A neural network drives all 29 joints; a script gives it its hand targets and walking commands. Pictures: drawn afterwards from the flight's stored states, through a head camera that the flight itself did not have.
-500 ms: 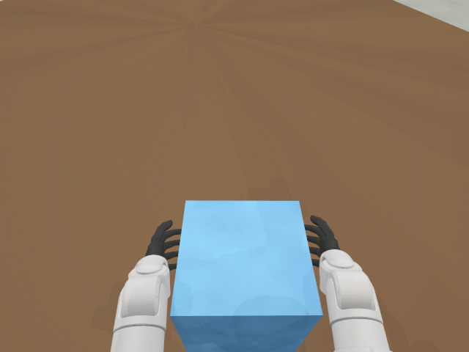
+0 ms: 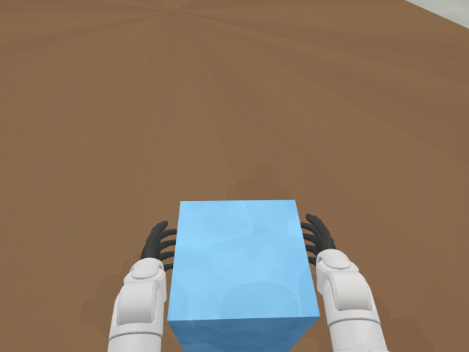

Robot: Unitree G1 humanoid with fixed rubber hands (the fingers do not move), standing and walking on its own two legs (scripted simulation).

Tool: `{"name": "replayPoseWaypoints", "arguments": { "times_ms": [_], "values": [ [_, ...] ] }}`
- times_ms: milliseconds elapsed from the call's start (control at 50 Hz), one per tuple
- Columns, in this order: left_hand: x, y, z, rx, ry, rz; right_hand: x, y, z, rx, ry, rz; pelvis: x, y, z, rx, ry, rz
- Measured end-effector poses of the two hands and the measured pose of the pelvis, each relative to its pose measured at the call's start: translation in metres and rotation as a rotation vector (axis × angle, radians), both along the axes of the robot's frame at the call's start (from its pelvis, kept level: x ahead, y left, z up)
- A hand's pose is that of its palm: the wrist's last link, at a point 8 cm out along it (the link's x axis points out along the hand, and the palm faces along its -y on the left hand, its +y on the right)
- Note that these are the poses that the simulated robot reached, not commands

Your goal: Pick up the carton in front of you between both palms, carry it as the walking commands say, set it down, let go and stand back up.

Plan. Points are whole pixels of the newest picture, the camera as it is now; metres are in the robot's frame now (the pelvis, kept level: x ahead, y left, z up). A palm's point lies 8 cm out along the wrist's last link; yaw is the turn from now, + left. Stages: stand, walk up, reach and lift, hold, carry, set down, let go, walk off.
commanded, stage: hold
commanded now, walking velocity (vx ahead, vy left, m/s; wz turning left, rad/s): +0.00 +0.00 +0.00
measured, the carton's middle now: (238, 280) +0.28 +0.01 -0.05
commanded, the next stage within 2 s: set down in 0.32 s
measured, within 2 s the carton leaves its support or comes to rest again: neither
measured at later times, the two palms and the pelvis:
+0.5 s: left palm (147, 259) +0.28 +0.17 +0.03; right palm (322, 270) +0.26 -0.13 +0.04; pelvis -0.03 +0.05 +0.00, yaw -5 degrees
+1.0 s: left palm (168, 287) +0.32 +0.17 -0.17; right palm (296, 284) +0.32 -0.13 -0.15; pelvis -0.06 +0.05 -0.09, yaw -5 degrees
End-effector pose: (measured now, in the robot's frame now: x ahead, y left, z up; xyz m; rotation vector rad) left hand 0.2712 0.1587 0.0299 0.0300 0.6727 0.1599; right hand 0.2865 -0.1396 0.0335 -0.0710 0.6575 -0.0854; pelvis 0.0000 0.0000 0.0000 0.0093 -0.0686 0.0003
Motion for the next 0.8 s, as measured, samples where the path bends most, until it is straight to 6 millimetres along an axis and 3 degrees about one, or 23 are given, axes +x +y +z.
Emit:
{"name": "replayPoseWaypoints", "arguments": {
  "times_ms": [100, 200, 400, 560, 680, 800],
  "values": [
    [0.005, -0.018, 0.0, 0.004, 0.001, -0.09, -0.022, -0.018, 0.0, 0.002, 0.002, -0.089, -0.007, 0.006, 0.002, -0.007, -0.032, -0.035],
    [0.004, -0.019, 0.003, 0.002, -0.01, -0.123, -0.032, -0.019, 0.003, 0.002, -0.01, -0.124, -0.014, 0.014, 0.001, -0.006, -0.054, -0.057],
    [-0.003, 0.006, 0.002, -0.015, -0.009, -0.103, -0.034, 0.007, 0.007, -0.012, -0.008, -0.106, -0.025, 0.036, -0.001, -0.012, -0.076, -0.067],
    [0.021, 0.01, -0.005, -0.082, -0.002, -0.084, -0.02, 0.011, -0.002, 0.013, -0.003, -0.151, -0.033, 0.054, -0.008, -0.014, -0.073, -0.09],
    [0.039, 0.007, -0.03, -0.084, 0.019, -0.078, -0.001, 0.009, -0.026, 0.004, 0.019, -0.147, -0.037, 0.062, -0.02, -0.007, 0.007, -0.095],
    [0.043, 0.009, -0.089, -0.058, 0.044, -0.073, 0.012, 0.01, -0.083, -0.014, 0.046, -0.112, -0.045, 0.063, -0.036, -0.005, 0.173, -0.094]
  ]
}}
